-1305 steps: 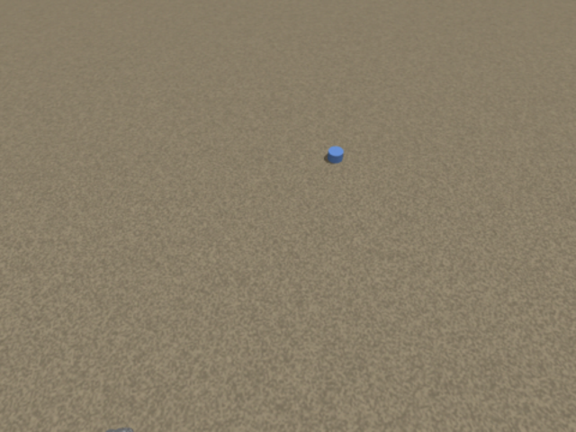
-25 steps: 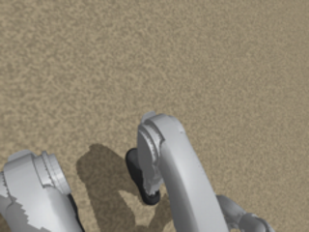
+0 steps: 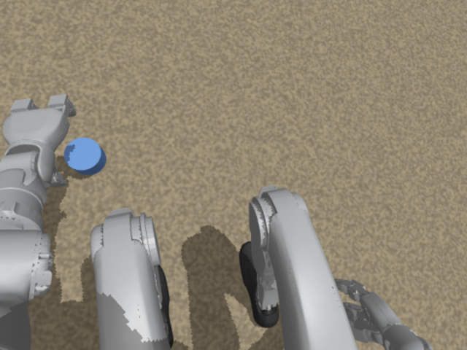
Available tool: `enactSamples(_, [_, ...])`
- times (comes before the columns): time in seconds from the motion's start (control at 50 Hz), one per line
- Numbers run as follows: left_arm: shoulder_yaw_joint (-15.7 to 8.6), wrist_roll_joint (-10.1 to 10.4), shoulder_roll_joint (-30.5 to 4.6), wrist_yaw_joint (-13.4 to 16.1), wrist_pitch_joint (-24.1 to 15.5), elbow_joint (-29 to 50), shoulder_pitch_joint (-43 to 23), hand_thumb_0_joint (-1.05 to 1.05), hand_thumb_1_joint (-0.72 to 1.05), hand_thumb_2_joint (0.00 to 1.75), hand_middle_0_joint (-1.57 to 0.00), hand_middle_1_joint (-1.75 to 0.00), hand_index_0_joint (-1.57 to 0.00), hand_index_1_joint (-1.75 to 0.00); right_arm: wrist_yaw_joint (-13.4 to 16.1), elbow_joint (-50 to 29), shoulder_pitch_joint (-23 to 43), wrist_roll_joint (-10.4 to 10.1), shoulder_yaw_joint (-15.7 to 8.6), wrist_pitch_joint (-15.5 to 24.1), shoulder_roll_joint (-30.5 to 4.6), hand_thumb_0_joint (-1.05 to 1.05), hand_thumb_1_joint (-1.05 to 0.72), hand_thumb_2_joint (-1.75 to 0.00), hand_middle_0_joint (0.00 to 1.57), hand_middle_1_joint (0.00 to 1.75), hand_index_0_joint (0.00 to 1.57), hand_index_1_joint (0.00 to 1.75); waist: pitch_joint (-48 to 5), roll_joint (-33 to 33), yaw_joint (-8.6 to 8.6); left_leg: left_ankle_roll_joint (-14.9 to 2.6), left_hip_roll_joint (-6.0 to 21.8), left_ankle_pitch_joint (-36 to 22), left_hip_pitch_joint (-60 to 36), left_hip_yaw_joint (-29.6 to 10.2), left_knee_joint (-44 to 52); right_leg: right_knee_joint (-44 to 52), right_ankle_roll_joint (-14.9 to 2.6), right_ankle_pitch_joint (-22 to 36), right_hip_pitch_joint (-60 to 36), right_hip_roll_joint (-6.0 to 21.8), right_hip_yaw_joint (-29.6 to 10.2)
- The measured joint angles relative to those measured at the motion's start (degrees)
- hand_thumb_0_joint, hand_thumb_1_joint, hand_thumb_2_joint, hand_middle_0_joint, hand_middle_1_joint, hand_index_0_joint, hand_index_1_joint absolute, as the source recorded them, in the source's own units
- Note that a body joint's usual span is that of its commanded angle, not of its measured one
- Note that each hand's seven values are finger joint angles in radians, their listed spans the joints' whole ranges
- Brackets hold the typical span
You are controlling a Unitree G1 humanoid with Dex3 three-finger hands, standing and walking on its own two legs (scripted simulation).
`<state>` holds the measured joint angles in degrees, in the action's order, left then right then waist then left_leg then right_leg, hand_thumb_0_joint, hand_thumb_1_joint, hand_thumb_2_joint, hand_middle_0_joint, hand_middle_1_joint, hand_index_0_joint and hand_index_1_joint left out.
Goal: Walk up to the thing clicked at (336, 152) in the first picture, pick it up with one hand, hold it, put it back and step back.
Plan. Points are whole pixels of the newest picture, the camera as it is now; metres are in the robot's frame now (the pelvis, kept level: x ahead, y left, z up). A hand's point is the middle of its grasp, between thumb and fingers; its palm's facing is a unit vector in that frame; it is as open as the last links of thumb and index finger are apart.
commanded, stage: withdraw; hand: left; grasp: from above
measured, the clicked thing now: (86, 156) +0.49 +0.28 -0.32
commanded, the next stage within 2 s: home in 0.20 s
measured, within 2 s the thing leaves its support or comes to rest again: neither
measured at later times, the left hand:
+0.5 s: hand (58, 135) +0.49 +0.28 -0.17, palm faces -0.28 -0.11 -0.95, open 13.1 cm
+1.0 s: hand (4, 222) +0.31 +0.25 +0.05, palm faces -0.14 -0.78 -0.61, open 7.6 cm
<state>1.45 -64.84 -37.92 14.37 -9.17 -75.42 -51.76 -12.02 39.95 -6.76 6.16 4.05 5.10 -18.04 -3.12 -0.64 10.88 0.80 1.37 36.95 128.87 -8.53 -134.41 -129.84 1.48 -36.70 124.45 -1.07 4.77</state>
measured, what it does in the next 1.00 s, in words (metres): rises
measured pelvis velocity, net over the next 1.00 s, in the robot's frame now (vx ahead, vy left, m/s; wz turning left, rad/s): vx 0.01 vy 0.00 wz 0.08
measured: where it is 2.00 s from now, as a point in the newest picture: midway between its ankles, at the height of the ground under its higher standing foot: (211, 311)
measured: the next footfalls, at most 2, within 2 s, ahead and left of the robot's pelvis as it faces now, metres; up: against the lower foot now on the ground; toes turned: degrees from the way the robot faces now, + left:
none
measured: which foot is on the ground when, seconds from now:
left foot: down 0.00-1.00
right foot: down 0.00-1.00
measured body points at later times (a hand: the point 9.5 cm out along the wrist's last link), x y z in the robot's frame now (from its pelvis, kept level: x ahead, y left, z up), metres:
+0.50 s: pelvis +0.02 +0.00 -0.02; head +0.25 +0.07 +0.36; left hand +0.50 +0.29 -0.12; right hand +0.04 -0.26 -0.12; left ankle +0.09 +0.13 -0.31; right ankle +0.11 -0.12 -0.31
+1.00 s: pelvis +0.01 +0.00 +0.16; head +0.16 +0.04 +0.58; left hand +0.31 +0.29 +0.09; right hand +0.23 -0.24 +0.06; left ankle +0.09 +0.13 -0.31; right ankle +0.11 -0.12 -0.31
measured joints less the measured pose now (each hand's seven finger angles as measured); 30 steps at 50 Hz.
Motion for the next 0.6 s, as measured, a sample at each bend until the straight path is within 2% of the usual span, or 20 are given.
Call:
enactSamples(0.1, [-2.31, -4.65, -2.20, 3.23, -3.38, -3.53, -1.62, 0.00, -0.53, 1.02, -0.09, -1.01, -0.08, -1.02, 2.26, 0.16, -0.41, 0.60, 0.90, -1.56, -0.12, 0.00, -0.91, -0.90, 0.20, 0.30, 0.20, 0.30, 0.43, 1.48, 1.73, 0.39, -0.33, -0.73, 1.17, -0.36, -0.78, -0.96, -0.33, 0.60, 1.24, 0.16, 0.26])
enactSamples(0.2, [-2.71, -7.26, -5.59, 7.33, -4.30, -10.88, -4.67, 0.00, -0.52, 1.02, -0.08, -1.01, -0.08, -1.02, 3.83, 0.82, -0.98, 1.85, 1.86, -1.56, 0.08, 0.00, -0.91, -0.90, 0.20, 0.30, 0.20, 0.30, 1.75, 2.42, 3.69, 0.30, -0.41, -0.94, 3.35, -0.57, -2.69, -2.59, -0.13, 0.87, 3.23, -0.03, 0.30])
enactSamples(0.28, [-3.34, -8.21, -6.91, 9.80, -4.10, -12.94, -6.01, 0.00, -0.51, 1.01, -0.08, -1.01, -0.08, -1.01, 4.16, 1.60, -2.23, 2.82, 2.40, -0.35, 0.67, 0.00, -0.91, -0.90, 0.20, 0.30, 0.20, 0.30, 3.29, 2.94, 4.59, 0.18, -0.50, -0.70, 4.89, -0.69, -4.11, -3.71, 0.17, 0.60, 4.44, -0.12, 0.30])
enactSamples(0.36, [-5.38, -8.03, -6.60, 11.88, -3.35, -9.50, -4.46, 0.00, -0.50, 0.99, -0.10, -1.00, -0.10, -1.00, 3.62, 2.54, -3.76, 3.46, 2.38, 0.59, 1.57, 0.00, -0.90, -0.90, 0.20, 0.30, 0.20, 0.30, 3.77, 2.73, 5.09, 0.02, -0.62, 0.04, 6.00, -0.72, -5.10, -4.53, 0.41, -0.23, 5.28, -0.08, 0.26])
enactSamples(0.42, [-7.59, -6.54, -4.87, 12.63, -1.84, -3.81, -1.36, 0.00, -0.44, 0.98, -0.14, -0.94, -0.14, -0.94, 2.99, 2.77, -5.11, 3.21, 1.45, 0.48, 2.42, 0.00, -0.90, -0.89, 0.20, 0.30, 0.20, 0.30, 2.51, 2.00, 4.97, 0.08, -0.56, 0.98, 6.22, -0.43, -5.10, -4.73, 0.27, -1.17, 5.65, -0.02, 0.01])
enactSamples(0.5, [-8.87, -2.03, -1.71, 11.84, 1.61, 3.02, 2.40, 0.00, -0.30, 0.95, -0.20, -0.81, -0.18, -0.82, 2.22, 2.87, -5.74, 1.99, -0.33, -0.36, 3.41, 0.00, -0.90, -0.89, 0.20, 0.30, 0.20, 0.30, -0.49, 0.45, 3.65, 0.04, -0.10, 2.32, 4.77, 0.23, -3.41, -3.41, 0.42, -2.28, 4.79, -0.14, -0.50])
enactSamples(0.56, [-8.07, 3.57, 0.93, 8.95, 4.84, 6.27, 4.25, 0.00, -0.18, 0.92, -0.22, -0.72, -0.20, -0.73, 1.92, 2.80, -5.52, 0.65, -1.86, -0.81, 3.69, 0.00, -0.90, -0.89, 0.20, 0.30, 0.20, 0.30, -3.06, -1.18, 1.80, -0.09, 0.18, 2.89, 2.53, 0.85, -0.77, -1.05, 0.38, -2.81, 2.86, -0.10, -0.87])
enactSamples(0.6, [-7.19, 8.55, 2.88, 6.02, 7.12, 9.36, 6.24, 0.00, -0.08, 0.91, -0.22, -0.66, -0.21, -0.67, 1.97, 2.51, -5.06, -0.47, -2.78, -1.35, 3.66, 0.00, -0.90, -0.89, 0.20, 0.30, 0.20, 0.30, -4.43, -2.28, 0.30, -0.23, 0.38, 3.04, 0.29, 1.32, 1.64, 1.21, 0.35, -2.94, 0.78, -0.06, -1.12])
